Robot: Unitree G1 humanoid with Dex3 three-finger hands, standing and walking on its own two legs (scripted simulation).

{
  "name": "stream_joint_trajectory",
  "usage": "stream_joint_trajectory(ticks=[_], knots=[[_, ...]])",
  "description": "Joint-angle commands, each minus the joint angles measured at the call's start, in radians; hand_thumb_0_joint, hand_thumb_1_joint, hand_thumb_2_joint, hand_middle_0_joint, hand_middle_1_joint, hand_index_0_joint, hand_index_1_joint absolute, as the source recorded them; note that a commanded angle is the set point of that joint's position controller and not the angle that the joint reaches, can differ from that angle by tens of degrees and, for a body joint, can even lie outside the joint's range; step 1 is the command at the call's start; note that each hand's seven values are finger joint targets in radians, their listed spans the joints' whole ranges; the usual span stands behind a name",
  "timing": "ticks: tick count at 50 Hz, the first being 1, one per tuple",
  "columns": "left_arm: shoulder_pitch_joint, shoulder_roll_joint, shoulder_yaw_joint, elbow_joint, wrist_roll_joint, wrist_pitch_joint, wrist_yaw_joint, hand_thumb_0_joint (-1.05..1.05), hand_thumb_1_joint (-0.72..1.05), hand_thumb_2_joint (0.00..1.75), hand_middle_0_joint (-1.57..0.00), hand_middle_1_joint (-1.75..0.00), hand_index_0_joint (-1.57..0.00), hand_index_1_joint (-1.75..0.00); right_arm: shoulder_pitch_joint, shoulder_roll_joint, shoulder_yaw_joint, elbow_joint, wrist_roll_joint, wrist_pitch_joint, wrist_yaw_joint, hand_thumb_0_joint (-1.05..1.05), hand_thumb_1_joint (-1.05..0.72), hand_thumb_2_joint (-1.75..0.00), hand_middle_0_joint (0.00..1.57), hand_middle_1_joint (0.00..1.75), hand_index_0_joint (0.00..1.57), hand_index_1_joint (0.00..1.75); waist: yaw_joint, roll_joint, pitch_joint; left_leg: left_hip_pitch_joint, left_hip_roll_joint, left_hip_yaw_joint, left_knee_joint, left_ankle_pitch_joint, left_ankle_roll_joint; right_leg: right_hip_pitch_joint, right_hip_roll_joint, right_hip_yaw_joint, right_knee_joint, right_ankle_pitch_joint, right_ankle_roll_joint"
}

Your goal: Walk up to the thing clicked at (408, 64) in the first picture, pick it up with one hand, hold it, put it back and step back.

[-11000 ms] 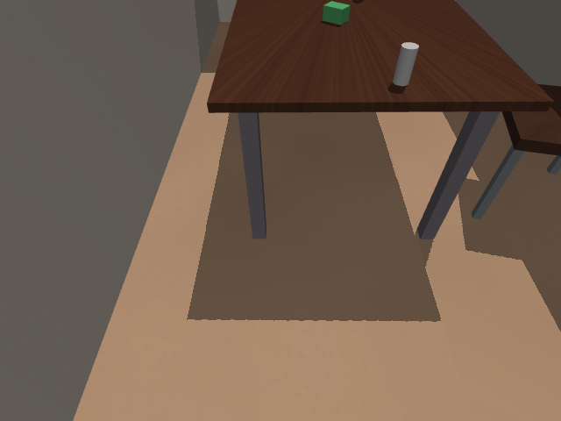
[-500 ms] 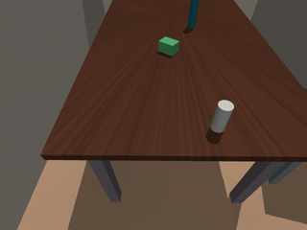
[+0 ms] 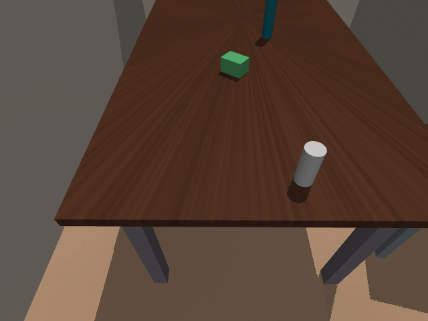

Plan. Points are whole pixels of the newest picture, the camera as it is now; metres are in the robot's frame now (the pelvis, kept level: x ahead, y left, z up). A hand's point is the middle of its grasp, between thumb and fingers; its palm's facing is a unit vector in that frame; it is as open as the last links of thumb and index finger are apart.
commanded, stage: stand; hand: right
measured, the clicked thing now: (308, 165) +0.45 -0.19 +0.02
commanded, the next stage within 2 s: rise first in 0.26 s
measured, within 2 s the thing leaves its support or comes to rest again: neither
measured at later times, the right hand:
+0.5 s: hand out of the picture +0.13 -0.24 -0.15, palm faces +0.12 +0.94 -0.32, open 8.6 cm
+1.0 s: hand (379, 295) +0.19 -0.26 -0.01, palm faces +0.32 +0.88 -0.35, open 17.1 cm
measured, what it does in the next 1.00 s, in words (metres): stands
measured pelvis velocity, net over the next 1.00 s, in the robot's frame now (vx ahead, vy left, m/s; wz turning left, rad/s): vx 0.01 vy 0.01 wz -0.04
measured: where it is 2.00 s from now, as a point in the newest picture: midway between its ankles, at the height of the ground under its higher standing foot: outside the picture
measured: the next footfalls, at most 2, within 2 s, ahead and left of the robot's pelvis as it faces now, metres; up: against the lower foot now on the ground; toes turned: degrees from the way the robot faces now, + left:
none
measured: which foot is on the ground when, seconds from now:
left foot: down 0.00-1.00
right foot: down 0.00-1.00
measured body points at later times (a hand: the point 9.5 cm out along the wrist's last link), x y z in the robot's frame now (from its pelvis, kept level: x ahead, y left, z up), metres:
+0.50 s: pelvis -0.01 +0.00 -0.01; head +0.02 +0.00 +0.44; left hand +0.12 +0.29 -0.12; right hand +0.12 -0.29 -0.12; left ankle +0.01 +0.14 -0.75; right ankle -0.01 -0.13 -0.75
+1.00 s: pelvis +0.01 +0.01 -0.01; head +0.01 +0.03 +0.44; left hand +0.19 +0.25 -0.09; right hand +0.17 -0.30 +0.01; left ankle +0.01 +0.14 -0.75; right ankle -0.01 -0.13 -0.75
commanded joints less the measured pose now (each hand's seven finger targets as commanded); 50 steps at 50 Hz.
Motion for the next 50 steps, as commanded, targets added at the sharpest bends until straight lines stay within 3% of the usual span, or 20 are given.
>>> stream_joint_trajectory(ticks=[1,11,17,18,19,20,22,23,25,27,28,30,32,33,34,40,42,45,48,50], knots=[[-0.031,0.215,0.048,-0.058,-0.002,-0.015,0.013,0.00,0.90,0.90,-0.20,-0.30,-0.20,-0.30,-0.036,-0.219,-0.036,-0.057,0.003,-0.024,-0.016,0.00,-0.90,-0.90,0.20,0.30,0.20,0.30,0.001,0.011,-0.084,0.037,0.095,-0.055,-0.044,0.145,0.043,-0.012,-0.106,0.077,-0.058,0.125,-0.041],[-0.031,0.214,0.048,-0.056,-0.002,-0.016,0.016,0.00,0.90,0.90,-0.20,-0.30,-0.20,-0.30,-0.040,-0.215,-0.035,-0.059,0.006,-0.023,-0.018,0.00,-0.90,-0.90,0.20,0.30,0.20,0.30,0.001,0.009,-0.094,0.054,0.101,-0.053,-0.037,0.213,0.040,0.005,-0.105,0.069,-0.048,0.191,-0.038],[-0.033,0.214,0.050,-0.058,0.001,-0.015,0.018,0.00,0.90,0.90,-0.20,-0.30,-0.20,-0.30,-0.038,-0.217,-0.037,-0.061,0.004,-0.020,-0.016,0.00,-0.90,-0.90,0.20,0.30,0.20,0.30,-0.003,0.006,-0.060,0.032,0.097,-0.054,-0.051,0.142,0.040,-0.020,-0.100,0.067,-0.066,0.123,-0.038],[-0.038,0.215,0.050,-0.059,0.001,-0.016,0.018,0.00,0.82,0.82,-0.12,-0.22,-0.12,-0.22,-0.039,-0.218,-0.038,-0.062,0.004,-0.019,-0.016,0.00,-0.82,-0.82,0.12,0.22,0.12,0.22,-0.004,0.006,-0.065,0.031,0.095,-0.052,-0.047,0.134,0.043,-0.016,-0.103,0.072,-0.069,0.122,-0.038],[-0.389,0.032,0.033,-0.410,-0.084,-0.125,0.022,0.00,0.74,0.74,-0.04,-0.14,-0.04,-0.14,-0.390,-0.014,-0.006,-0.413,0.082,-0.096,-0.026,0.00,-0.74,-0.74,0.06,0.14,0.06,0.14,0.020,-0.045,-0.100,-0.085,-0.028,0.074,0.042,0.036,0.029,-0.153,0.010,-0.018,0.027,0.056,-0.025],[-0.334,0.057,0.020,-0.444,-0.110,-0.145,0.042,0.00,0.66,0.66,-0.02,-0.06,-0.01,-0.06,-0.384,-0.062,-0.011,-0.460,0.116,-0.139,-0.047,0.00,-0.66,-0.66,0.06,0.06,0.06,0.06,-0.018,0.034,-0.126,-0.011,-0.035,0.084,-0.005,-0.026,0.031,-0.093,0.004,-0.012,-0.012,0.013,-0.025],[-0.174,0.193,0.116,-0.285,-0.103,-0.120,0.070,0.00,0.50,0.50,-0.03,-0.04,-0.01,-0.05,-0.158,-0.225,-0.123,-0.226,0.101,-0.106,-0.085,0.00,-0.50,-0.50,0.06,0.04,0.05,0.04,-0.025,0.030,-0.054,-0.086,-0.025,0.079,0.014,-0.062,0.026,-0.177,0.027,-0.029,0.020,-0.024,-0.034],[-0.171,0.226,0.163,-0.285,-0.095,-0.116,0.078,0.00,0.42,0.42,-0.03,-0.04,-0.02,-0.05,-0.189,-0.255,-0.166,-0.261,0.091,-0.107,-0.092,0.00,-0.42,-0.42,0.06,0.04,0.05,0.04,-0.013,0.001,-0.111,-0.085,-0.019,0.078,0.045,-0.029,0.028,-0.159,0.026,-0.029,0.043,0.007,-0.031],[-0.155,0.140,0.150,-0.244,-0.072,-0.128,0.079,0.00,0.26,0.26,-0.03,-0.04,-0.03,-0.04,-0.198,-0.165,-0.149,-0.285,0.068,-0.120,-0.090,0.00,-0.26,-0.26,0.06,0.04,0.05,0.04,-0.011,-0.035,-0.202,-0.076,-0.022,0.073,0.075,0.023,0.036,-0.142,0.022,-0.023,0.069,0.069,-0.024],[-0.005,0.137,0.200,-0.281,-0.047,-0.125,0.076,0.00,0.17,0.19,-0.04,-0.05,-0.04,-0.04,0.025,-0.204,-0.232,-0.376,0.049,-0.113,-0.090,0.00,-0.15,-0.19,0.06,0.04,0.05,0.04,-0.030,-0.028,-0.290,-0.015,-0.032,0.081,0.085,0.118,0.040,-0.114,0.027,-0.023,0.068,0.160,-0.022],[0.060,0.110,0.189,-0.262,-0.045,-0.116,0.075,0.00,0.11,0.15,-0.04,-0.05,-0.06,-0.04,0.096,-0.187,-0.230,-0.342,0.050,-0.103,-0.090,0.00,-0.08,-0.17,0.06,0.05,0.05,0.05,-0.026,-0.022,-0.262,-0.003,-0.035,0.087,0.076,0.162,0.037,-0.113,0.027,-0.026,0.064,0.202,-0.020],[0.028,0.126,0.202,-0.365,-0.040,-0.118,0.079,0.00,0.01,0.12,-0.05,-0.05,-0.06,-0.04,0.031,-0.187,-0.234,-0.485,0.052,-0.106,-0.090,0.00,0.02,-0.15,0.06,0.05,0.05,0.05,-0.010,-0.018,-0.291,0.017,-0.039,0.089,0.068,0.217,0.031,-0.082,0.027,-0.027,0.061,0.246,-0.017],[0.050,0.055,0.170,-0.358,-0.042,-0.104,0.073,0.00,-0.10,0.11,-0.05,-0.05,-0.06,-0.04,0.076,-0.140,-0.220,-0.521,0.054,-0.091,-0.085,0.00,0.12,-0.13,0.05,0.05,0.05,0.05,-0.019,-0.042,-0.247,0.003,-0.035,0.092,0.057,0.203,0.031,-0.101,0.030,-0.033,0.054,0.227,-0.018],[-0.029,0.019,0.140,-0.441,-0.047,-0.107,0.072,0.00,-0.17,0.09,-0.05,-0.04,-0.05,-0.04,0.004,-0.096,-0.179,-0.645,0.060,-0.096,-0.082,0.00,0.20,-0.11,0.05,0.05,0.05,0.05,-0.014,-0.053,-0.229,-0.011,-0.035,0.090,0.052,0.177,0.033,-0.110,0.025,-0.030,0.047,0.203,-0.018],[-0.047,-0.020,0.117,-0.440,-0.049,-0.110,0.072,0.00,-0.23,0.09,-0.05,-0.05,-0.05,-0.05,-0.017,-0.095,-0.177,-0.684,0.060,-0.100,-0.085,0.00,0.25,-0.10,0.05,0.05,0.05,0.05,-0.026,-0.065,-0.212,-0.013,-0.034,0.092,0.048,0.150,0.035,-0.120,0.023,-0.029,0.041,0.180,-0.017],[-0.054,0.051,0.137,-0.650,-0.042,-0.132,0.101,0.00,-0.52,0.04,-0.07,-0.06,-0.06,-0.06,0.022,-0.157,-0.226,-0.956,0.059,-0.125,-0.102,0.00,0.49,-0.05,0.04,0.05,0.04,0.05,-0.025,-0.035,-0.223,0.007,-0.025,0.091,0.029,0.123,0.033,-0.061,0.029,-0.028,0.034,0.158,-0.027],[0.006,0.021,0.122,-0.673,-0.041,-0.134,0.104,0.00,-0.53,0.03,-0.07,-0.06,-0.06,-0.06,0.092,-0.134,-0.232,-0.984,0.060,-0.128,-0.103,0.00,0.54,-0.04,0.04,0.06,0.04,0.06,-0.015,0.001,-0.188,0.007,-0.028,0.100,0.028,0.126,0.028,-0.053,0.028,-0.026,0.035,0.164,-0.030],[0.029,-0.011,0.109,-0.684,-0.038,-0.127,0.099,0.00,-0.54,0.03,-0.06,-0.05,-0.06,-0.05,0.175,-0.137,-0.267,-1.037,0.057,-0.132,-0.101,0.00,0.58,-0.04,0.03,0.06,0.04,0.06,-0.043,-0.014,-0.166,0.021,-0.021,0.104,0.033,0.158,0.025,-0.054,0.036,-0.030,0.037,0.204,-0.027],[0.133,0.009,0.150,-0.648,-0.038,-0.119,0.088,0.00,-0.54,0.02,-0.06,-0.05,-0.06,-0.05,0.232,-0.130,-0.289,-1.072,0.062,-0.135,-0.083,0.00,0.61,-0.03,0.03,0.06,0.04,0.06,-0.028,-0.003,-0.127,0.007,-0.023,0.108,0.032,0.171,0.024,-0.047,0.034,-0.033,0.037,0.215,-0.029],[0.128,-0.010,0.146,-0.670,-0.039,-0.121,0.075,0.00,-0.54,0.02,-0.06,-0.05,-0.06,-0.05,0.233,-0.102,-0.279,-1.144,0.065,-0.143,-0.070,0.00,0.61,-0.03,0.03,0.06,0.04,0.06,-0.023,-0.015,-0.122,0.004,-0.025,0.111,0.041,0.195,0.025,-0.038,0.030,-0.032,0.037,0.240,-0.027]])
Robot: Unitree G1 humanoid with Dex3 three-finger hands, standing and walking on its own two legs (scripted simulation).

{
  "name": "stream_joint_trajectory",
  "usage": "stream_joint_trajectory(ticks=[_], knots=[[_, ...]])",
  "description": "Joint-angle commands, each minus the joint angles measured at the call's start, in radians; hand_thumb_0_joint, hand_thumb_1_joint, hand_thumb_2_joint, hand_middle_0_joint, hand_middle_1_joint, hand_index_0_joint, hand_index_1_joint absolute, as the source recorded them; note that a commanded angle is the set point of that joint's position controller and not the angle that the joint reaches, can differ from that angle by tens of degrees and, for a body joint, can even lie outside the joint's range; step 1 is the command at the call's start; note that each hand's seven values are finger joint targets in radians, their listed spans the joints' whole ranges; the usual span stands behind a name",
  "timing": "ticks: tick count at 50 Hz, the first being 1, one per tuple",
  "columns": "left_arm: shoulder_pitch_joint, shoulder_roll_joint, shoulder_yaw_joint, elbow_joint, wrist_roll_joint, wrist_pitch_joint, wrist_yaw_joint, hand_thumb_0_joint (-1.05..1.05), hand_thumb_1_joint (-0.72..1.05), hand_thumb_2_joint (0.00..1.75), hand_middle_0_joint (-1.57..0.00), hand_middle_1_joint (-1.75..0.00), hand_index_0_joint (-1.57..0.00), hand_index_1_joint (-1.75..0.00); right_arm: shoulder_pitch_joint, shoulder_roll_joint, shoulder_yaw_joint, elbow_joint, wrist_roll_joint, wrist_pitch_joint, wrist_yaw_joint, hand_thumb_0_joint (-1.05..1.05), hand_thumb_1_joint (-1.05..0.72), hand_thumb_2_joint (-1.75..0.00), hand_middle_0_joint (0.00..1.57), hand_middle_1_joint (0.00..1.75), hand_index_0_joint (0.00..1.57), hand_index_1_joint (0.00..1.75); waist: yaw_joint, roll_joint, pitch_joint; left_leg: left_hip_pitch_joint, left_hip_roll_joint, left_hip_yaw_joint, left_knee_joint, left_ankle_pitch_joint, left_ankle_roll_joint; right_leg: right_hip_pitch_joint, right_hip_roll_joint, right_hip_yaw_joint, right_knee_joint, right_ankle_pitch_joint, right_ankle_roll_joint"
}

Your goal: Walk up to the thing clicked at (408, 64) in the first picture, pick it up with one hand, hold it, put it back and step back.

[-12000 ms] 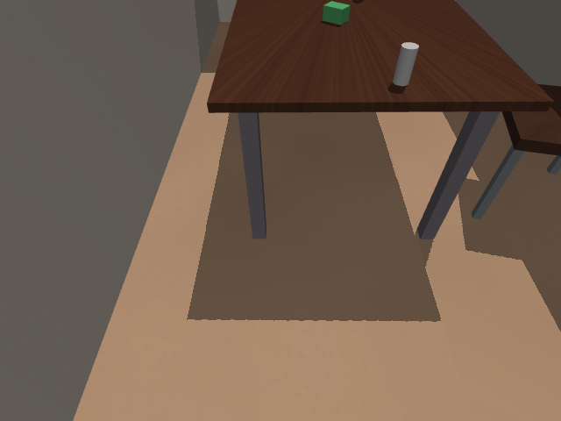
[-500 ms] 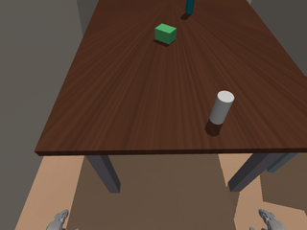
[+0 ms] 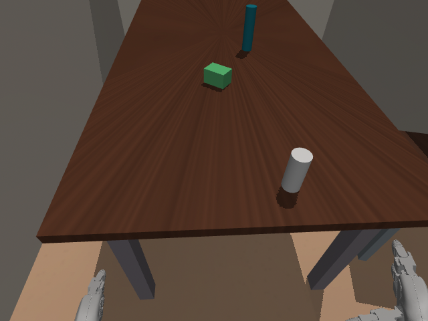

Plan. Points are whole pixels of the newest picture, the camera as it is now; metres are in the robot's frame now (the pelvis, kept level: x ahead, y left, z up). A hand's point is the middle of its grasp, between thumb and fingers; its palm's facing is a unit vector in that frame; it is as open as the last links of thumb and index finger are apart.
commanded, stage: rise first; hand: right
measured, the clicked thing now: (296, 171) +0.45 -0.18 +0.02
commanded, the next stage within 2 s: go down in 1.14 s
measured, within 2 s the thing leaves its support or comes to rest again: neither
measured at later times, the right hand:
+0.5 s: hand (402, 291) +0.17 -0.25 +0.07, palm faces +0.32 +0.87 -0.39, open 17.7 cm
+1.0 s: hand (418, 286) +0.16 -0.25 +0.11, palm faces +0.34 +0.85 -0.40, open 17.6 cm
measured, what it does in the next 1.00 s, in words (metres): stands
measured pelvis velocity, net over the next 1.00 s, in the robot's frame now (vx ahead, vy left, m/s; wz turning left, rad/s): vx -0.03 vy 0.00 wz -0.01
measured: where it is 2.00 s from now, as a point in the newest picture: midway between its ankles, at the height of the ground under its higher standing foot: outside the picture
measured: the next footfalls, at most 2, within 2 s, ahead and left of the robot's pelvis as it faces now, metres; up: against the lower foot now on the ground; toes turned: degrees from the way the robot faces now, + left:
none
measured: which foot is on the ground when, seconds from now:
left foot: down 0.00-1.00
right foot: down 0.00-1.00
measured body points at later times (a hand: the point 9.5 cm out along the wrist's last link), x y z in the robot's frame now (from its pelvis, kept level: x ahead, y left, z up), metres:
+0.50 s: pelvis -0.02 +0.00 +0.00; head -0.03 +0.02 +0.45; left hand +0.15 +0.26 -0.08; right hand +0.14 -0.30 +0.10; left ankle +0.00 +0.13 -0.74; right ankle -0.02 -0.14 -0.74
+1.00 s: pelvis -0.03 +0.00 +0.00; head -0.04 +0.02 +0.45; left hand +0.13 +0.26 -0.09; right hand +0.14 -0.29 +0.14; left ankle +0.00 +0.13 -0.74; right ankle -0.02 -0.14 -0.74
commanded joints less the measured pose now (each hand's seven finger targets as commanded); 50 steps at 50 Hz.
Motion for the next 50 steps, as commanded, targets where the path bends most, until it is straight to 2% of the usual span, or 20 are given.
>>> stream_joint_trajectory(ticks=[1,9,13,14,15,20,21,23,29,32,33,34,36,42,43,44,45,46,47,50], knots=[[0.005,0.148,0.100,-0.122,-0.003,-0.032,-0.004,0.00,-0.54,0.02,-0.05,-0.04,-0.05,-0.05,-0.001,-0.182,-0.116,-0.261,0.010,-0.059,0.005,0.00,0.61,-0.03,0.03,0.06,0.04,0.06,0.009,0.007,-0.045,0.035,-0.026,0.068,-0.054,0.262,0.013,0.004,0.032,-0.075,-0.046,0.287,-0.036],[-0.140,0.151,0.102,-0.188,0.006,-0.049,-0.008,0.00,-0.56,0.04,-0.06,-0.05,-0.05,-0.05,-0.040,-0.192,-0.140,-0.459,0.005,-0.104,0.006,0.00,0.61,-0.03,0.04,0.06,0.04,0.06,-0.004,0.035,-0.084,0.071,-0.023,0.069,-0.055,0.215,0.013,0.020,0.028,-0.060,-0.048,0.249,-0.035],[-0.063,0.145,0.112,-0.131,0.012,-0.045,-0.006,0.00,-0.55,0.04,-0.05,-0.05,-0.05,-0.05,0.048,-0.197,-0.172,-0.453,0.001,-0.123,0.006,0.00,0.61,-0.03,0.04,0.06,0.04,0.06,-0.017,0.031,-0.041,0.068,-0.018,0.070,-0.067,0.172,0.013,-0.001,0.035,-0.065,-0.055,0.208,-0.038],[-0.076,0.121,0.091,-0.125,0.012,-0.045,-0.010,0.00,-0.56,0.04,-0.05,-0.05,-0.05,-0.05,0.054,-0.176,-0.153,-0.475,0.001,-0.131,0.011,0.00,0.61,-0.03,0.04,0.06,0.04,0.06,-0.022,0.005,-0.038,0.065,-0.017,0.069,-0.063,0.176,0.016,0.000,0.035,-0.068,-0.057,0.215,-0.035],[-0.062,0.145,0.119,-0.116,0.013,-0.046,-0.008,0.00,-0.56,0.04,-0.05,-0.05,-0.05,-0.05,0.061,-0.193,-0.169,-0.463,0.001,-0.133,0.012,0.00,0.61,-0.03,0.04,0.06,0.04,0.06,-0.015,0.006,-0.026,0.057,-0.018,0.069,-0.066,0.165,0.016,-0.007,0.034,-0.068,-0.058,0.203,-0.036],[-0.067,0.130,0.119,-0.141,0.009,-0.060,-0.018,0.00,-0.56,0.05,-0.05,-0.05,-0.05,-0.05,0.057,-0.180,-0.173,-0.540,0.006,-0.162,0.022,0.00,0.60,-0.03,0.04,0.06,0.04,0.06,-0.013,0.014,-0.010,0.048,-0.018,0.073,-0.076,0.124,0.015,-0.011,0.038,-0.068,-0.066,0.163,-0.038],[-0.058,0.165,0.155,-0.131,0.009,-0.062,-0.015,0.00,-0.56,0.04,-0.05,-0.05,-0.05,-0.05,0.067,-0.193,-0.191,-0.515,0.007,-0.162,0.021,0.00,0.60,-0.03,0.04,0.06,0.04,0.06,-0.006,0.020,-0.004,0.041,-0.019,0.072,-0.078,0.118,0.015,-0.013,0.034,-0.066,-0.066,0.152,-0.041],[-0.064,0.120,0.109,-0.164,0.010,-0.070,-0.024,0.00,-0.56,0.04,-0.05,-0.04,-0.04,-0.05,0.046,-0.176,-0.173,-0.576,0.006,-0.177,0.027,0.00,0.61,-0.03,0.04,0.06,0.04,0.06,-0.006,0.002,-0.019,0.048,-0.019,0.073,-0.075,0.119,0.017,-0.004,0.035,-0.065,-0.068,0.154,-0.038],[-0.064,0.133,0.146,-0.103,0.009,-0.083,-0.022,0.00,-0.57,0.05,-0.06,-0.05,-0.05,-0.06,0.027,-0.200,-0.204,-0.583,0.007,-0.199,0.029,0.00,0.57,-0.04,0.04,0.06,0.05,0.06,-0.005,-0.008,0.021,0.013,-0.019,0.072,-0.086,0.043,0.017,-0.028,0.038,-0.063,-0.077,0.080,-0.042],[-0.087,0.111,0.118,-0.107,0.010,-0.092,-0.023,0.00,-0.56,0.05,-0.05,-0.05,-0.05,-0.05,0.016,-0.184,-0.190,-0.601,0.007,-0.210,0.031,0.00,0.58,-0.04,0.04,0.06,0.05,0.06,-0.012,0.009,0.009,0.016,-0.020,0.074,-0.087,0.043,0.017,-0.023,0.039,-0.063,-0.077,0.084,-0.042],[-0.100,0.145,0.140,-0.140,0.010,-0.098,-0.020,0.00,-0.56,0.05,-0.05,-0.05,-0.05,-0.05,0.007,-0.216,-0.220,-0.593,0.007,-0.212,0.028,0.00,0.58,-0.04,0.04,0.06,0.05,0.06,-0.006,0.026,-0.002,0.021,-0.021,0.076,-0.089,0.028,0.016,-0.024,0.038,-0.060,-0.078,0.070,-0.044],[-0.084,0.099,0.101,-0.116,0.012,-0.096,-0.026,0.00,-0.56,0.05,-0.05,-0.05,-0.05,-0.05,0.010,-0.179,-0.188,-0.617,0.007,-0.221,0.030,0.00,0.59,-0.04,0.04,0.06,0.05,0.06,-0.017,0.018,-0.015,0.037,-0.022,0.077,-0.083,0.046,0.019,-0.016,0.037,-0.059,-0.078,0.090,-0.041],[-0.081,0.149,0.157,-0.127,0.012,-0.097,-0.018,0.00,-0.56,0.06,-0.05,-0.05,-0.05,-0.06,0.012,-0.205,-0.221,-0.602,0.006,-0.226,0.027,0.00,0.58,-0.04,0.04,0.06,0.05,0.06,-0.012,0.025,-0.030,0.039,-0.020,0.076,-0.084,0.060,0.017,-0.010,0.040,-0.060,-0.073,0.105,-0.041],[-0.088,0.144,0.153,-0.117,0.009,-0.101,-0.027,0.00,-0.56,0.06,-0.05,-0.05,-0.04,-0.06,0.005,-0.190,-0.210,-0.629,0.012,-0.249,0.035,0.00,0.59,-0.04,0.04,0.06,0.05,0.06,-0.019,0.003,0.001,0.030,-0.022,0.079,-0.082,0.039,0.021,-0.023,0.037,-0.059,-0.086,0.085,-0.038],[-0.091,0.138,0.149,-0.122,0.008,-0.102,-0.028,0.00,-0.57,0.07,-0.05,-0.05,-0.04,-0.06,0.028,-0.211,-0.235,-0.595,0.011,-0.248,0.033,0.00,0.58,-0.04,0.04,0.06,0.05,0.06,-0.025,0.014,0.001,0.036,-0.023,0.079,-0.084,0.031,0.021,-0.032,0.036,-0.056,-0.081,0.079,-0.040],[-0.072,0.113,0.131,-0.114,0.009,-0.100,-0.032,0.00,-0.57,0.07,-0.05,-0.05,-0.05,-0.06,0.020,-0.176,-0.196,-0.641,0.011,-0.254,0.037,0.00,0.58,-0.04,0.04,0.06,0.05,0.06,-0.018,0.011,-0.015,0.039,-0.022,0.078,-0.081,0.055,0.021,-0.013,0.036,-0.060,-0.078,0.102,-0.039],[-0.095,0.107,0.121,-0.138,0.007,-0.104,-0.032,0.00,-0.57,0.07,-0.05,-0.05,-0.04,-0.06,0.024,-0.199,-0.225,-0.620,0.012,-0.256,0.036,0.00,0.57,-0.05,0.04,0.06,0.05,0.06,-0.024,0.033,-0.011,0.043,-0.019,0.076,-0.090,0.047,0.017,-0.022,0.041,-0.063,-0.074,0.095,-0.043],[-0.081,0.141,0.155,-0.123,0.007,-0.104,-0.027,0.00,-0.57,0.07,-0.05,-0.05,-0.04,-0.06,0.020,-0.211,-0.236,-0.603,0.011,-0.254,0.035,0.00,0.56,-0.04,0.04,0.06,0.05,0.06,-0.010,0.031,-0.001,0.034,-0.022,0.076,-0.089,0.042,0.017,-0.019,0.037,-0.061,-0.078,0.085,-0.043],[-0.084,0.100,0.120,-0.106,0.008,-0.101,-0.032,0.00,-0.57,0.07,-0.05,-0.05,-0.04,-0.06,0.015,-0.189,-0.213,-0.631,0.013,-0.258,0.038,0.00,0.58,-0.05,0.04,0.06,0.05,0.06,-0.019,0.013,0.005,0.033,-0.018,0.074,-0.089,0.041,0.015,-0.026,0.042,-0.064,-0.075,0.087,-0.042],[-0.084,0.131,0.154,-0.094,0.007,-0.098,-0.028,0.00,-0.57,0.07,-0.05,-0.05,-0.04,-0.06,0.023,-0.209,-0.232,-0.635,0.012,-0.259,0.038,0.00,0.57,-0.05,0.04,0.06,0.05,0.06,-0.014,-0.012,0.004,0.029,-0.020,0.074,-0.084,0.045,0.018,-0.024,0.039,-0.062,-0.078,0.085,-0.040]])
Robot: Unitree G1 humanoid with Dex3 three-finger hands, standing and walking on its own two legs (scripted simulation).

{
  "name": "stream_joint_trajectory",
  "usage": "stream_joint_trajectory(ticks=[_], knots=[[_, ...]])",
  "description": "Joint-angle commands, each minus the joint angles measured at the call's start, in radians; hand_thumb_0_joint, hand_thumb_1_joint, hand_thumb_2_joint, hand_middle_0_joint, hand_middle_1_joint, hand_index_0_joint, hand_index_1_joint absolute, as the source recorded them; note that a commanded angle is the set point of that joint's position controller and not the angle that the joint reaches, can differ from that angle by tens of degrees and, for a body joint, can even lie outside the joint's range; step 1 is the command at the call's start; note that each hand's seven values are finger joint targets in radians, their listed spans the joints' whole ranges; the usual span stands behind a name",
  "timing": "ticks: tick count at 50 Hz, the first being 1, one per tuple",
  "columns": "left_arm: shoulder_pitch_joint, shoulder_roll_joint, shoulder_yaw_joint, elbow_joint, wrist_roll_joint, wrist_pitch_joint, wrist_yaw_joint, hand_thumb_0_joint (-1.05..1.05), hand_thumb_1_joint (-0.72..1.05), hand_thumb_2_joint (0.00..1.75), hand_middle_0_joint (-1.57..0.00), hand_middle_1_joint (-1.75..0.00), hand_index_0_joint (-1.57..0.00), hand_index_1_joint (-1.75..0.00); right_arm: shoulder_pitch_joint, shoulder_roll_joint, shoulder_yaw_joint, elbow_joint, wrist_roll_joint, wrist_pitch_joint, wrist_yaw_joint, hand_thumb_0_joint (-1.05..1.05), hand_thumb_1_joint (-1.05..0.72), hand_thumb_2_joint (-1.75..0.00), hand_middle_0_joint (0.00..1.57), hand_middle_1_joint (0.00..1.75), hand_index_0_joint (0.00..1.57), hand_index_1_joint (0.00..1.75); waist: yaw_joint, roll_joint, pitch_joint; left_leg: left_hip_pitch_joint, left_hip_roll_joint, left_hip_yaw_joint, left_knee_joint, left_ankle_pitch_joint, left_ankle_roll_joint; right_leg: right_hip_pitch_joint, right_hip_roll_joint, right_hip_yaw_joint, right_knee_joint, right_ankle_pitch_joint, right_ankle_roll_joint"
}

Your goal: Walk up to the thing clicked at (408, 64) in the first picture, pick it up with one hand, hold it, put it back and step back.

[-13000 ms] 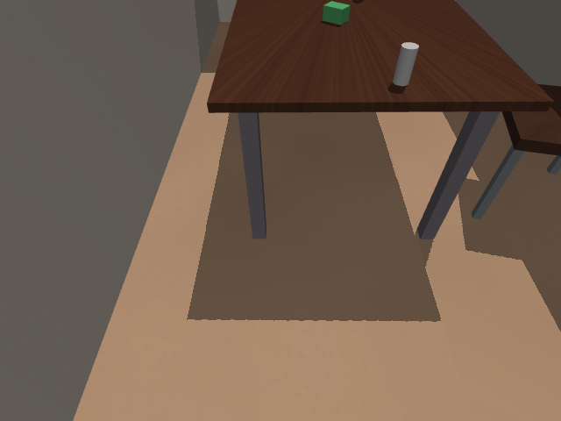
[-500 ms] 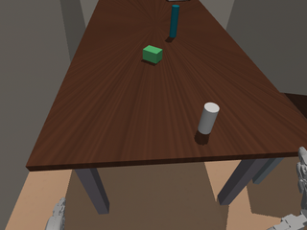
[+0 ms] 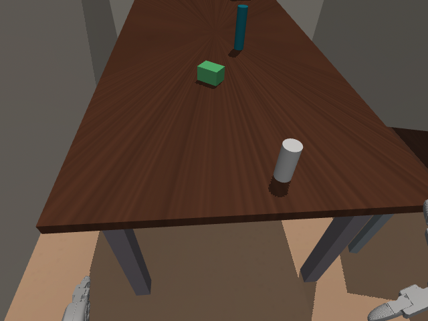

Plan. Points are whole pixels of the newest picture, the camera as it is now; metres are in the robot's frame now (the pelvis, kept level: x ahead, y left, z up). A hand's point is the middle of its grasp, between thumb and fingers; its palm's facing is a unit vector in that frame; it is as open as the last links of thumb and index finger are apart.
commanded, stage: rise first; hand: right
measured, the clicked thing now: (287, 161) +0.48 -0.17 +0.02
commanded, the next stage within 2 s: go down in 0.14 s
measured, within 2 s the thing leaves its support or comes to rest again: neither
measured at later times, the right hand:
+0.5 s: hand (406, 247) +0.20 -0.26 +0.13, palm faces +0.35 +0.86 -0.37, open 17.6 cm
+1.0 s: hand (405, 186) +0.30 -0.30 +0.14, palm faces +0.12 +0.98 -0.12, open 17.7 cm
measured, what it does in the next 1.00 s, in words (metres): stands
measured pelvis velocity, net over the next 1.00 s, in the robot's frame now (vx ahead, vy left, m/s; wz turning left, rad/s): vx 0.01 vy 0.00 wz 0.01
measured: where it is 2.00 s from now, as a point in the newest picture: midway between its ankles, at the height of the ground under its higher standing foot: outside the picture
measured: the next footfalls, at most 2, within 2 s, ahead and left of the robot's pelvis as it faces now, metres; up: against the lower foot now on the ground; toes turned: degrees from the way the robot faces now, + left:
none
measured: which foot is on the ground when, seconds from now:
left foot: down 0.00-1.00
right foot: down 0.00-1.00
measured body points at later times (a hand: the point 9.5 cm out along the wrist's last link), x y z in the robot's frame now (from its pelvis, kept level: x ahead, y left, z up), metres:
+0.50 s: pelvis +0.00 +0.00 +0.00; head -0.02 +0.02 +0.45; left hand +0.17 +0.26 -0.09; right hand +0.18 -0.30 +0.15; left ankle +0.02 +0.13 -0.74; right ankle +0.01 -0.14 -0.74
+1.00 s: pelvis +0.01 +0.00 +0.00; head +0.00 +0.01 +0.45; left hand +0.16 +0.26 -0.09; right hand +0.29 -0.36 +0.15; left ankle +0.02 +0.13 -0.74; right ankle +0.01 -0.14 -0.74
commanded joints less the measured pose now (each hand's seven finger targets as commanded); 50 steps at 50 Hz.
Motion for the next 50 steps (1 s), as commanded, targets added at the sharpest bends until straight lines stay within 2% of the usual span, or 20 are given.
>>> stream_joint_trajectory(ticks=[1,7,8,9,10,13,14,16,18,20,23,25,27,31,33,38,39,41,43,50], knots=[[-0.097,0.115,0.043,-0.148,-0.003,-0.048,0.006,0.00,-0.57,0.08,-0.05,-0.05,-0.04,-0.06,-0.087,-0.192,-0.119,-0.236,0.015,-0.073,-0.017,0.00,0.57,-0.05,0.04,0.06,0.05,0.06,0.000,0.003,-0.065,0.010,-0.030,0.071,-0.093,0.030,0.019,-0.036,0.028,-0.066,-0.086,0.067,-0.040],[-0.092,0.083,0.020,-0.122,-0.003,-0.048,-0.003,0.00,-0.57,0.08,-0.05,-0.06,-0.05,-0.07,-0.065,-0.169,-0.097,-0.268,0.019,-0.080,-0.009,0.00,0.55,-0.06,0.04,0.06,0.05,0.06,-0.008,0.015,-0.052,0.012,-0.028,0.071,-0.097,0.020,0.017,-0.049,0.033,-0.071,-0.080,0.061,-0.042],[-0.104,0.130,0.061,-0.139,-0.003,-0.048,0.003,0.00,-0.57,0.08,-0.05,-0.05,-0.04,-0.06,-0.051,-0.218,-0.151,-0.243,0.019,-0.076,-0.013,0.00,0.55,-0.05,0.04,0.06,0.05,0.06,-0.010,0.024,-0.050,0.013,-0.029,0.071,-0.101,0.012,0.015,-0.061,0.033,-0.068,-0.081,0.049,-0.043],[-0.112,0.088,0.023,-0.136,-0.002,-0.046,-0.003,0.00,-0.58,0.09,-0.05,-0.06,-0.04,-0.07,-0.046,-0.168,-0.103,-0.263,0.017,-0.079,-0.008,0.00,0.56,-0.05,0.04,0.06,0.05,0.06,-0.011,0.004,-0.068,0.020,-0.028,0.071,-0.092,0.034,0.017,-0.045,0.032,-0.070,-0.078,0.073,-0.041],[-0.106,0.134,0.061,-0.143,-0.002,-0.045,0.002,0.00,-0.57,0.09,-0.05,-0.06,-0.04,-0.07,-0.041,-0.202,-0.135,-0.256,0.019,-0.077,-0.011,0.00,0.56,-0.05,0.04,0.06,0.05,0.06,-0.005,0.017,-0.062,0.013,-0.028,0.070,-0.094,0.031,0.016,-0.047,0.033,-0.070,-0.077,0.068,-0.042],[-0.117,0.112,0.045,-0.131,-0.002,-0.044,-0.003,0.00,-0.50,0.01,-0.05,-0.06,-0.07,-0.04,-0.046,-0.171,-0.109,-0.290,0.022,-0.084,-0.005,0.00,0.50,-0.05,0.04,0.06,0.05,0.06,-0.010,0.025,-0.071,0.015,-0.028,0.074,-0.090,0.046,0.016,-0.037,0.031,-0.068,-0.074,0.090,-0.041],[-0.163,0.090,0.029,-0.157,0.024,-0.055,-0.009,0.00,-0.53,0.03,-0.05,-0.05,-0.05,-0.05,-0.053,-0.102,-0.103,-0.309,0.014,-0.126,0.003,0.00,0.57,-0.03,0.04,0.05,0.05,0.05,0.017,0.098,-0.125,0.000,-0.041,0.065,-0.068,0.060,0.003,-0.027,0.031,-0.049,-0.041,0.086,-0.042],[-0.129,0.161,0.088,-0.151,0.022,-0.050,0.004,0.00,-0.55,0.04,-0.05,-0.05,-0.04,-0.05,-0.063,-0.166,-0.165,-0.215,0.014,-0.133,0.003,0.00,0.59,-0.03,0.04,0.05,0.05,0.05,0.020,0.111,-0.120,-0.008,-0.032,0.057,-0.075,0.059,-0.001,-0.023,0.038,-0.054,-0.040,0.081,-0.044],[-0.143,0.119,0.056,-0.115,0.024,-0.037,0.004,0.00,-0.54,0.04,-0.05,-0.05,-0.05,-0.05,-0.103,-0.174,-0.171,-0.208,0.025,-0.141,0.015,0.00,0.58,-0.03,0.04,0.05,0.05,0.05,0.011,0.058,-0.072,-0.033,-0.028,0.050,-0.083,0.013,0.003,-0.047,0.042,-0.055,-0.043,0.038,-0.041],[-0.141,0.143,0.087,-0.073,0.024,-0.032,0.015,0.00,-0.54,0.04,-0.05,-0.04,-0.04,-0.05,-0.147,-0.174,-0.161,-0.192,0.036,-0.134,0.030,0.00,0.61,-0.03,0.03,0.05,0.04,0.05,0.030,0.043,-0.068,-0.049,-0.029,0.048,-0.081,0.003,0.002,-0.050,0.041,-0.054,-0.049,0.017,-0.041],[-0.162,0.070,0.002,-0.065,0.017,-0.030,0.018,0.00,-0.53,0.03,-0.05,-0.04,-0.05,-0.04,-0.212,-0.185,-0.165,-0.172,0.053,-0.121,0.069,0.00,0.61,-0.03,0.03,0.05,0.04,0.05,0.019,0.005,-0.069,-0.045,-0.036,0.056,-0.067,0.018,0.007,-0.067,0.034,-0.044,-0.056,0.022,-0.037],[-0.181,0.107,0.028,-0.070,0.016,-0.031,0.033,0.00,-0.54,0.04,-0.05,-0.04,-0.05,-0.05,-0.289,-0.217,-0.182,-0.154,0.067,-0.106,0.091,0.00,0.61,-0.04,0.03,0.06,0.04,0.06,0.035,-0.003,-0.104,-0.035,-0.037,0.055,-0.063,0.041,0.007,-0.051,0.033,-0.039,-0.054,0.035,-0.036],[-0.201,0.094,-0.005,-0.069,0.014,-0.034,0.042,0.00,-0.54,0.04,-0.05,-0.04,-0.05,-0.05,-0.349,-0.237,-0.199,-0.109,0.087,-0.083,0.122,0.00,0.61,-0.03,0.03,0.05,0.05,0.05,0.029,-0.013,-0.097,-0.033,-0.034,0.054,-0.066,0.038,0.006,-0.058,0.035,-0.039,-0.056,0.026,-0.035],[-0.227,0.141,0.004,-0.092,0.007,-0.040,0.079,0.00,-0.54,0.04,-0.05,-0.04,-0.04,-0.04,-0.501,-0.308,-0.250,0.016,0.152,-0.018,0.204,0.00,0.60,-0.03,0.04,0.05,0.05,0.05,0.042,0.013,-0.110,-0.038,-0.024,0.041,-0.089,-0.014,-0.001,-0.066,0.038,-0.031,-0.055,-0.022,-0.042],[-0.195,0.102,-0.042,-0.046,0.001,-0.040,0.090,0.00,-0.55,0.04,-0.05,-0.04,-0.04,-0.04,-0.570,-0.351,-0.265,0.084,0.182,0.020,0.255,0.00,0.59,-0.03,0.04,0.05,0.05,0.05,0.037,0.019,-0.124,-0.037,-0.009,0.022,-0.099,-0.018,-0.006,-0.067,0.043,-0.034,-0.043,-0.009,-0.045],[-0.166,0.125,-0.066,-0.044,-0.008,-0.066,0.109,0.00,-0.55,0.04,-0.05,-0.04,-0.04,-0.04,-0.694,-0.407,-0.283,0.218,0.243,0.088,0.371,0.00,0.61,-0.03,0.04,0.05,0.04,0.05,0.031,-0.006,-0.196,-0.032,-0.018,0.042,-0.055,0.094,0.005,-0.047,0.035,-0.023,-0.035,0.086,-0.039],[-0.157,0.109,-0.090,-0.051,-0.008,-0.069,0.111,0.00,-0.55,0.04,-0.04,-0.04,-0.04,-0.05,-0.739,-0.432,-0.291,0.229,0.247,0.095,0.389,0.00,0.61,-0.03,0.03,0.05,0.04,0.05,0.031,-0.012,-0.222,-0.031,-0.021,0.046,-0.045,0.123,0.007,-0.037,0.035,-0.025,-0.028,0.114,-0.038],[-0.143,0.194,-0.034,-0.051,-0.007,-0.072,0.124,0.00,-0.55,0.05,-0.04,-0.04,-0.04,-0.05,-0.727,-0.469,-0.315,0.352,0.260,0.132,0.419,0.00,0.61,-0.03,0.03,0.05,0.04,0.05,0.034,0.019,-0.227,-0.031,-0.028,0.061,-0.034,0.154,0.010,-0.046,0.032,-0.021,-0.024,0.142,-0.038],[-0.163,0.152,-0.071,-0.038,-0.006,-0.082,0.120,0.00,-0.55,0.05,-0.05,-0.05,-0.04,-0.05,-0.821,-0.467,-0.303,0.295,0.270,0.133,0.440,0.00,0.60,-0.04,0.03,0.05,0.04,0.05,0.024,-0.043,-0.244,-0.040,-0.029,0.057,-0.024,0.160,0.019,-0.035,0.029,-0.024,-0.018,0.159,-0.033],[-0.181,0.137,-0.103,-0.065,-0.004,-0.089,0.127,0.00,-0.55,0.05,-0.05,-0.05,-0.04,-0.05,-0.814,-0.496,-0.308,0.316,0.273,0.165,0.469,0.00,0.60,-0.04,0.04,0.05,0.04,0.05,0.002,-0.052,-0.254,-0.034,-0.041,0.057,-0.014,0.146,0.026,-0.065,0.019,-0.024,-0.004,0.175,-0.029]])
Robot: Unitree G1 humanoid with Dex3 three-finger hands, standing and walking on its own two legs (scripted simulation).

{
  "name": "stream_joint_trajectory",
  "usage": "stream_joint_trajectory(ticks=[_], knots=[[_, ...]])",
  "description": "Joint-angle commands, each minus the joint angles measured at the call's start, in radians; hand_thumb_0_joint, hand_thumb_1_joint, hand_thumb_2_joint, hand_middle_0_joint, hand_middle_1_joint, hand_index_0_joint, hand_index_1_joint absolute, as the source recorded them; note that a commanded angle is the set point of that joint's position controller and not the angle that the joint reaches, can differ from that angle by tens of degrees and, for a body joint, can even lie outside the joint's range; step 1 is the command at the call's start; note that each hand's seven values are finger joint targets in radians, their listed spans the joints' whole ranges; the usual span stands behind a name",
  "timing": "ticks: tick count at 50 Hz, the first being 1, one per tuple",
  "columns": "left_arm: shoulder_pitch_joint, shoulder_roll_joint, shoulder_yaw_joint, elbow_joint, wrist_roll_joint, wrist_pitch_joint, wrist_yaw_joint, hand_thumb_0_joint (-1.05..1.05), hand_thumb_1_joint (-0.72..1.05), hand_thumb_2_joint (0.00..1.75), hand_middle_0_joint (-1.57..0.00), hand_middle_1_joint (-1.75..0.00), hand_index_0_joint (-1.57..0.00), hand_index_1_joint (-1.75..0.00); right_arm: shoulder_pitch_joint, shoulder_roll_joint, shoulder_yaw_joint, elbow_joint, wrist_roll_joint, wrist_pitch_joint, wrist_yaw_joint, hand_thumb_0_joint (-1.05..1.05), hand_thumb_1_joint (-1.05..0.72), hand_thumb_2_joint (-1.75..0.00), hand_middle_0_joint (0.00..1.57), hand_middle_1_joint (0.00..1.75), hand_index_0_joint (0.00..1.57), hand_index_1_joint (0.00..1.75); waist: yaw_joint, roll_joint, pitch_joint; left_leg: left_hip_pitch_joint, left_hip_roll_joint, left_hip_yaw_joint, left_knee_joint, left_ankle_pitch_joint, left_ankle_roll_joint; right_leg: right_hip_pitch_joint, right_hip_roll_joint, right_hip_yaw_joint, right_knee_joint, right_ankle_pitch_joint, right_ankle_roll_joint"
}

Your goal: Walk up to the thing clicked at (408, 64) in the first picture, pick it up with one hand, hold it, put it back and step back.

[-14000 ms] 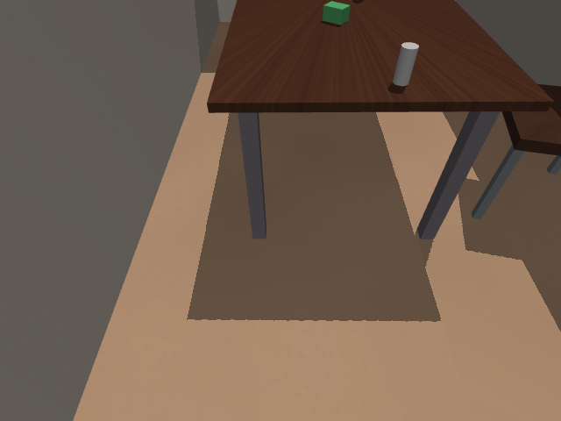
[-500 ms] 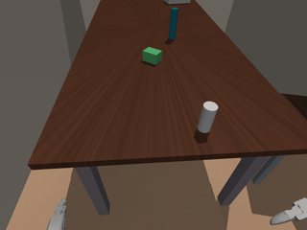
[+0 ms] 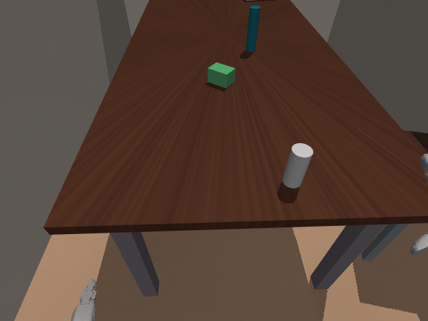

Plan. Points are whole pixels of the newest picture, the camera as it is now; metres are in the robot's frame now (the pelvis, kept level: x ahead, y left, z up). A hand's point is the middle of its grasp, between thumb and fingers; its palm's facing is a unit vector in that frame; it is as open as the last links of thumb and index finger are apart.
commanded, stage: go down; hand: right
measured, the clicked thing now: (296, 166) +0.47 -0.17 +0.03
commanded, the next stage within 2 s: none
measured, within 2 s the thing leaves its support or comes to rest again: neither
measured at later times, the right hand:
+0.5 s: hand (426, 173) +0.33 -0.33 +0.15, palm faces +0.11 +0.99 -0.01, open 17.6 cm
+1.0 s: hand (427, 160) +0.36 -0.35 +0.15, palm faces +0.10 +0.99 +0.00, open 17.6 cm
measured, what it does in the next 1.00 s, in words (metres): stands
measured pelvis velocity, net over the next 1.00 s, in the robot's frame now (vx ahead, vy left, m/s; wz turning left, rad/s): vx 0.00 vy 0.00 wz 0.00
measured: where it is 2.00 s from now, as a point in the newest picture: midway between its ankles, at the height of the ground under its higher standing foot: outside the picture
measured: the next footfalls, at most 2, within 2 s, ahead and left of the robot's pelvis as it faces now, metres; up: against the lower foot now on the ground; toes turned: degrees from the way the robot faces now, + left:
none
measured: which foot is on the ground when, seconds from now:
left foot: down 0.00-1.00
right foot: down 0.00-1.00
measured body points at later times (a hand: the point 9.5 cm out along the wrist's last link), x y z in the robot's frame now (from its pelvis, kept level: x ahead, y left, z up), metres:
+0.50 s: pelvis +0.00 +0.00 -0.01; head +0.01 +0.01 +0.44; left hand +0.15 +0.26 -0.09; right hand +0.32 -0.38 +0.16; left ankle +0.01 +0.14 -0.74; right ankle +0.00 -0.14 -0.74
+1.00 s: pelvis +0.00 +0.00 -0.01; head +0.02 -0.01 +0.44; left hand +0.15 +0.26 -0.09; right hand +0.35 -0.40 +0.16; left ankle +0.01 +0.14 -0.74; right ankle +0.00 -0.14 -0.74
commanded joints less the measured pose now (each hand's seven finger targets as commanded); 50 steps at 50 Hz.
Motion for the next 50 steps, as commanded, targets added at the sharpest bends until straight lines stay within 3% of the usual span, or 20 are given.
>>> stream_joint_trajectory(ticks=[1,3,5,7,8,13,15,17,22,26,29,33,35,38,40,42,45,47,48,50], knots=[[-0.135,0.135,0.038,-0.161,0.007,-0.052,0.015,0.00,-0.56,0.05,-0.05,-0.05,-0.04,-0.05,-0.241,-0.310,-0.099,-0.194,0.033,-0.047,0.009,0.00,0.60,-0.04,0.04,0.05,0.04,0.05,-0.026,-0.067,-0.202,0.066,-0.039,0.062,-0.047,0.195,0.031,0.040,0.021,-0.017,-0.058,0.235,-0.027],[-0.157,0.161,0.048,-0.239,0.007,-0.060,0.022,0.00,-0.55,0.05,-0.05,-0.05,-0.04,-0.06,-0.309,-0.339,-0.110,-0.253,0.034,-0.052,0.010,0.00,0.56,-0.04,0.04,0.05,0.05,0.05,-0.013,-0.050,-0.240,0.073,-0.037,0.058,-0.046,0.210,0.027,0.060,0.024,-0.019,-0.048,0.236,-0.029],[-0.083,0.152,0.050,-0.170,0.003,-0.051,0.028,0.00,-0.56,0.05,-0.05,-0.05,-0.04,-0.06,-0.307,-0.357,-0.127,-0.192,0.044,-0.039,0.017,0.00,0.57,-0.04,0.04,0.05,0.05,0.05,-0.010,-0.050,-0.197,0.058,-0.035,0.058,-0.046,0.216,0.024,0.044,0.027,-0.021,-0.043,0.232,-0.033],[-0.095,0.119,0.017,-0.192,0.000,-0.059,0.031,0.00,-0.56,0.06,-0.05,-0.05,-0.04,-0.06,-0.380,-0.362,-0.122,-0.203,0.049,-0.033,0.030,0.00,0.56,-0.04,0.04,0.05,0.05,0.05,0.001,-0.082,-0.189,0.039,-0.030,0.048,-0.051,0.187,0.025,0.039,0.032,-0.026,-0.043,0.190,-0.037],[-0.083,0.144,0.044,-0.167,-0.001,-0.059,0.040,0.00,-0.56,0.05,-0.05,-0.05,-0.04,-0.06,-0.389,-0.375,-0.128,-0.140,0.053,-0.021,0.038,0.00,0.57,-0.04,0.04,0.05,0.05,0.05,0.016,-0.070,-0.170,0.021,-0.030,0.047,-0.051,0.180,0.023,0.031,0.030,-0.025,-0.042,0.176,-0.039],[-0.045,0.155,0.031,-0.111,0.000,-0.074,0.053,0.00,-0.55,0.05,-0.05,-0.05,-0.04,-0.05,-0.465,-0.397,-0.102,0.028,0.057,0.019,0.100,0.00,0.61,-0.04,0.04,0.05,0.04,0.05,0.046,-0.066,-0.154,-0.033,-0.035,0.048,-0.040,0.165,0.023,0.010,0.023,-0.018,-0.034,0.159,-0.042],[-0.079,0.097,-0.027,-0.128,0.002,-0.088,0.044,0.00,-0.55,0.05,-0.05,-0.05,-0.05,-0.05,-0.580,-0.427,-0.103,-0.024,0.051,0.003,0.114,0.00,0.58,-0.04,0.04,0.05,0.05,0.05,0.034,-0.094,-0.186,-0.030,-0.027,0.037,-0.036,0.157,0.023,0.003,0.028,-0.019,-0.022,0.146,-0.043],[-0.080,0.165,0.029,-0.160,0.006,-0.091,0.056,0.00,-0.55,0.05,-0.05,-0.05,-0.05,-0.05,-0.572,-0.475,-0.120,0.049,0.037,0.004,0.113,0.00,0.59,-0.04,0.04,0.05,0.04,0.05,0.036,-0.064,-0.243,-0.015,-0.030,0.040,-0.022,0.189,0.023,0.016,0.026,-0.015,-0.011,0.183,-0.042],[-0.099,0.134,-0.019,-0.154,0.009,-0.087,0.050,0.00,-0.55,0.05,-0.05,-0.05,-0.05,-0.06,-0.606,-0.496,-0.127,0.170,0.035,-0.011,0.119,0.00,0.57,-0.04,0.04,0.05,0.05,0.05,0.009,-0.079,-0.244,-0.025,-0.035,0.044,0.001,0.179,0.031,-0.033,0.020,-0.009,0.008,0.205,-0.035],[-0.112,0.181,0.002,-0.182,0.010,-0.083,0.060,0.00,-0.55,0.05,-0.05,-0.06,-0.05,-0.06,-0.615,-0.539,-0.129,0.268,0.022,-0.029,0.127,0.00,0.55,-0.04,0.05,0.05,0.05,0.05,0.018,-0.038,-0.278,-0.015,-0.034,0.039,0.013,0.193,0.026,-0.049,0.022,-0.008,0.027,0.209,-0.041],[-0.136,0.158,-0.026,-0.248,0.007,-0.084,0.065,0.00,-0.55,0.06,-0.05,-0.05,-0.05,-0.06,-0.726,-0.605,-0.149,0.195,0.011,-0.060,0.128,0.00,0.55,-0.04,0.05,0.05,0.05,0.05,0.014,-0.066,-0.355,0.004,-0.030,0.031,0.020,0.204,0.030,-0.032,0.025,-0.012,0.037,0.219,-0.042],[-0.040,0.138,-0.039,-0.172,0.005,-0.074,0.062,0.00,-0.54,0.05,-0.05,-0.06,-0.05,-0.06,-0.682,-0.577,-0.123,0.327,0.013,-0.048,0.143,0.00,0.57,-0.03,0.05,0.05,0.05,0.05,0.038,-0.076,-0.245,-0.052,-0.029,0.020,0.003,0.117,0.027,-0.090,0.027,-0.016,0.024,0.109,-0.046],[-0.050,0.168,-0.011,-0.210,0.008,-0.080,0.067,0.00,-0.55,0.05,-0.05,-0.05,-0.05,-0.05,-0.743,-0.607,-0.121,0.292,0.004,-0.056,0.143,0.00,0.56,-0.04,0.05,0.05,0.05,0.05,0.047,-0.082,-0.280,-0.054,-0.030,0.018,0.007,0.129,0.028,-0.078,0.026,-0.018,0.031,0.121,-0.045],[-0.032,0.143,-0.031,-0.196,0.006,-0.079,0.062,0.00,-0.55,0.06,-0.05,-0.06,-0.05,-0.06,-0.752,-0.608,-0.117,0.303,0.004,-0.053,0.148,0.00,0.57,-0.04,0.05,0.05,0.05,0.05,0.051,-0.100,-0.294,-0.068,-0.031,0.023,0.021,0.179,0.030,-0.063,0.027,-0.018,0.049,0.172,-0.043],[-0.053,0.178,0.003,-0.216,0.006,-0.090,0.067,0.00,-0.55,0.06,-0.05,-0.05,-0.05,-0.06,-0.772,-0.631,-0.126,0.290,0.004,-0.061,0.147,0.00,0.58,-0.05,0.05,0.05,0.05,0.05,0.055,-0.102,-0.312,-0.072,-0.035,0.029,0.029,0.175,0.031,-0.055,0.022,-0.014,0.054,0.173,-0.041],[-0.056,0.125,-0.048,-0.203,0.004,-0.089,0.058,0.00,-0.56,0.06,-0.05,-0.06,-0.05,-0.06,-0.765,-0.611,-0.114,0.322,0.005,-0.058,0.152,0.00,0.56,-0.05,0.05,0.05,0.05,0.05,0.047,-0.106,-0.288,-0.076,-0.034,0.027,0.030,0.166,0.031,-0.083,0.024,-0.014,0.057,0.162,-0.043],[-0.070,0.143,-0.036,-0.215,0.005,-0.087,0.062,0.00,-0.56,0.06,-0.05,-0.06,-0.05,-0.06,-0.785,-0.616,-0.108,0.346,0.003,-0.059,0.152,0.00,0.56,-0.05,0.05,0.05,0.05,0.05,0.055,-0.114,-0.316,-0.085,-0.037,0.028,0.038,0.163,0.035,-0.080,0.019,-0.010,0.065,0.172,-0.039],[-0.027,0.200,0.015,-0.191,0.009,-0.084,0.068,0.00,-0.56,0.06,-0.05,-0.05,-0.05,-0.06,-0.777,-0.653,-0.126,0.375,0.000,-0.055,0.148,0.00,0.56,-0.05,0.05,0.05,0.05,0.05,0.057,-0.117,-0.342,-0.094,-0.045,0.038,0.054,0.181,0.037,-0.062,0.011,-0.001,0.074,0.234,-0.032],[-0.033,0.171,-0.018,-0.202,0.009,-0.080,0.063,0.00,-0.56,0.06,-0.05,-0.05,-0.05,-0.06,-0.790,-0.647,-0.119,0.351,-0.003,-0.059,0.149,0.00,0.55,-0.05,0.05,0.05,0.05,0.05,0.054,-0.135,-0.347,-0.093,-0.044,0.037,0.056,0.193,0.038,-0.053,0.013,-0.004,0.081,0.255,-0.031],[-0.061,0.201,0.012,-0.247,0.007,-0.083,0.066,0.00,-0.56,0.06,-0.05,-0.05,-0.05,-0.06,-0.812,-0.652,-0.122,0.345,-0.006,-0.063,0.145,0.00,0.54,-0.05,0.06,0.05,0.05,0.05,0.057,-0.117,-0.378,-0.100,-0.048,0.041,0.065,0.204,0.039,-0.032,0.007,0.001,0.092,0.297,-0.029]])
